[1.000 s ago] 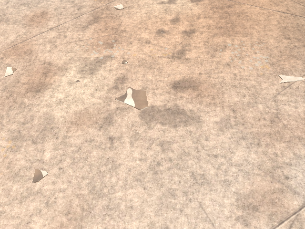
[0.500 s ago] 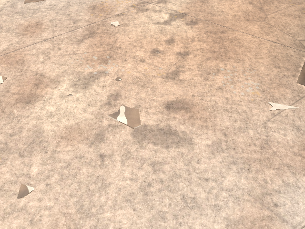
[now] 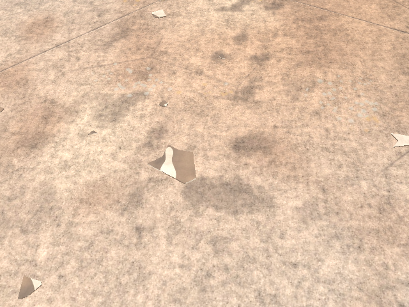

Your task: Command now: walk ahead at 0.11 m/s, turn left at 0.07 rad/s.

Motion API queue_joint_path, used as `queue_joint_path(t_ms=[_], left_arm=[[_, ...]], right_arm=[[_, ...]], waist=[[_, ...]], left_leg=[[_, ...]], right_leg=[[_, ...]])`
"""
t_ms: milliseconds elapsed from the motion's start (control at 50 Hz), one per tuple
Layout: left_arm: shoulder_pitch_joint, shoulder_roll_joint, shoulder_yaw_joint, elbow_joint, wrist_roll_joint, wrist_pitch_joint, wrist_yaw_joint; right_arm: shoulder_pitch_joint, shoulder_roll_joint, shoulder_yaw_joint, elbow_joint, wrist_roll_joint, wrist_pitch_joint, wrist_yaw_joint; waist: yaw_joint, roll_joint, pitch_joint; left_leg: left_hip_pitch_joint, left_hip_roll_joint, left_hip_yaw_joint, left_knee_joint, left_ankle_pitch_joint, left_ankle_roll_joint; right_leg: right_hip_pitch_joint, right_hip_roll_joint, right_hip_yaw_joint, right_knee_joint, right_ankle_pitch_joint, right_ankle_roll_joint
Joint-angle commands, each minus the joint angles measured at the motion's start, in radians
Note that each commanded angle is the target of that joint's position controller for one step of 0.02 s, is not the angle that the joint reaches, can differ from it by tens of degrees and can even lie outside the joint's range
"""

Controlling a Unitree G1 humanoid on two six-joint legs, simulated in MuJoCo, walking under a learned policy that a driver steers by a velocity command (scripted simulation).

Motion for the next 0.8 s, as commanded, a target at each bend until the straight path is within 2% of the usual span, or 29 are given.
queue_joint_path(t_ms=[20,80,120,220,260,280,300,320,340,360,380,400,420,440,460,480,520,580,640,700,760,800], left_arm=[[-0.013,0.102,0.014,-0.031,0.013,-0.018,0.001],[0.005,0.167,0.042,-0.039,0.01,0.012,0.014],[0.012,0.179,0.052,-0.047,0.008,0.034,0.027],[0.01,0.187,0.067,-0.065,0.011,0.066,0.05],[-0.005,0.2,0.074,-0.074,0.011,0.074,0.049],[-0.018,0.208,0.078,-0.079,0.009,0.079,0.048],[-0.013,0.207,0.082,-0.079,0.011,0.084,0.046],[0.02,0.185,0.083,-0.075,0.015,0.093,0.038],[-0.015,0.122,0.067,-0.145,0.004,0.099,0.039],[-0.135,0.141,0.065,-0.174,0.018,0.105,0.043],[-0.114,0.131,0.062,-0.175,0.005,0.105,0.036],[-0.092,0.143,0.064,-0.164,-0.004,0.097,0.031],[-0.088,0.158,0.07,-0.162,0.007,0.087,0.029],[-0.072,0.167,0.072,-0.153,0.022,0.084,0.024],[-0.072,0.166,0.073,-0.158,0.024,0.084,0.019],[-0.077,0.158,0.07,-0.167,0.02,0.085,0.017],[-0.106,0.146,0.063,-0.19,0.01,0.088,0.018],[-0.143,0.154,0.057,-0.218,0.005,0.091,0.022],[-0.157,0.168,0.053,-0.24,-0.001,0.085,0.024],[-0.134,0.181,0.05,-0.248,-0.008,0.075,0.026],[-0.073,0.188,0.048,-0.243,-0.014,0.068,0.029],[-0.009,0.179,0.048,-0.231,-0.006,0.062,0.036]], right_arm=[[0.205,-0.019,-0.003,0.038,-0.004,0.036,-0.005],[0.075,-0.072,-0.015,-0.01,-0.008,0.049,-0.007],[0.015,-0.081,-0.02,-0.045,-0.007,0.055,0.002],[-0.023,-0.057,-0.025,-0.096,0.001,0.061,0.019],[-0.013,-0.055,-0.029,-0.114,0.008,0.062,0.028],[0.008,-0.054,-0.032,-0.118,0.011,0.061,0.034],[0.04,-0.066,-0.038,-0.115,0.011,0.057,0.037],[0.065,-0.116,-0.053,-0.118,0.004,0.048,0.032],[0.059,-0.274,-0.089,-0.154,0.004,0.047,0.02],[0.118,-0.277,-0.099,-0.133,-0.008,0.047,0.003],[0.083,-0.249,-0.096,-0.137,-0.001,0.048,-0.009],[0.016,-0.226,-0.093,-0.154,0.007,0.052,-0.012],[-0.038,-0.217,-0.091,-0.179,0.014,0.054,-0.011],[-0.055,-0.193,-0.087,-0.194,0.018,0.052,-0.007],[-0.037,-0.183,-0.086,-0.2,0.023,0.049,-0.002],[-0.014,-0.189,-0.09,-0.199,0.026,0.046,0.002],[0.026,-0.208,-0.099,-0.199,0.024,0.043,0.001],[0.058,-0.23,-0.11,-0.211,0.017,0.048,-0.002],[0.057,-0.253,-0.119,-0.229,0.012,0.052,0.002],[0.021,-0.263,-0.122,-0.249,0.007,0.054,0.009],[-0.021,-0.244,-0.112,-0.26,0.006,0.055,0.012],[-0.068,-0.23,-0.102,-0.266,0.018,0.057,0.008]], waist=[[-0.062,-0.118,-0.185],[-0.02,-0.145,-0.147],[-0.005,-0.13,-0.124],[0.017,-0.097,-0.129],[0.017,-0.102,-0.141],[0.002,-0.094,-0.146],[-0.011,-0.058,-0.141],[-0.015,0.083,-0.106],[-0.008,0.332,-0.037],[-0.053,0.176,-0.014],[-0.009,0.104,-0.034],[0.022,0.057,-0.039],[0.034,0.065,-0.067],[0.032,0.07,-0.109],[0.024,0.054,-0.149],[0.017,0.038,-0.169],[-0.004,0.044,-0.173],[-0.033,0.084,-0.17],[-0.042,0.092,-0.178],[-0.03,0.103,-0.193],[-0.009,0.124,-0.204],[0.04,0.105,-0.187]], left_leg=[[0.18,0.013,0.018,-0.126,0.032,-0.006],[0.1,0.025,0.055,-0.151,0.059,0.007],[0.048,0.038,0.069,-0.146,0.043,0.008],[0.037,0.039,0.105,-0.221,-0.024,0.019],[0.082,0.026,0.125,-0.307,-0.028,0.036],[0.136,0.014,0.135,-0.394,0.01,0.049],[0.2,0.004,0.107,-0.507,0.064,0.068],[0.224,0.08,-0.07,-0.705,0.083,0.1],[0.234,0.356,-0.539,-0.824,0.216,0.22],[0.18,0.346,-0.523,-0.814,0.349,0.29],[0.173,0.288,-0.419,-0.776,0.352,0.281],[0.174,0.224,-0.349,-0.765,0.327,0.241],[0.212,0.18,-0.319,-0.75,0.355,0.216],[0.248,0.154,-0.294,-0.721,0.467,0.215],[0.283,0.149,-0.294,-0.699,0.55,0.217],[0.311,0.146,-0.3,-0.683,0.593,0.218],[0.352,0.135,-0.33,-0.663,0.605,0.216],[0.375,0.125,-0.401,-0.65,0.56,0.218],[0.363,0.116,-0.47,-0.635,0.564,0.217],[0.327,0.103,-0.506,-0.616,0.616,0.201],[0.263,0.083,-0.513,-0.591,0.685,0.163],[0.171,0.035,-0.496,-0.557,0.543,0.1]], right_leg=[[-0.013,-0.259,0.138,-0.159,0.397,-0.11],[-0.023,-0.288,0.153,-0.202,-0.002,-0.12],[-0.019,-0.32,0.169,-0.221,-0.158,-0.132],[0.058,-0.374,0.128,-0.172,-0.172,-0.13],[0.079,-0.381,0.091,-0.127,-0.15,-0.105],[0.066,-0.374,0.055,-0.084,-0.155,-0.076],[0.029,-0.353,0.009,-0.005,-0.176,-0.025],[-0.043,-0.282,-0.063,0.172,-0.279,0.052],[-0.327,-0.066,-0.12,0.392,-0.53,0.151],[-0.339,-0.043,0.068,0.581,-0.528,0.151],[-0.332,-0.058,0.119,0.633,-0.441,0.151],[-0.326,-0.067,0.137,0.63,-0.347,0.147],[-0.334,-0.062,0.141,0.634,-0.296,0.141],[-0.325,-0.057,0.135,0.661,-0.27,0.144],[-0.32,-0.052,0.139,0.679,-0.265,0.148],[-0.325,-0.053,0.144,0.674,-0.262,0.152],[-0.342,-0.052,0.154,0.615,-0.266,0.162],[-0.341,-0.037,0.17,0.519,-0.281,0.168],[-0.294,-0.015,0.189,0.442,-0.297,0.159],[-0.201,0.004,0.194,0.369,-0.298,0.138],[-0.04,0.01,0.177,0.249,-0.294,0.114],[0.13,0.001,0.163,0.016,-0.16,0.098]])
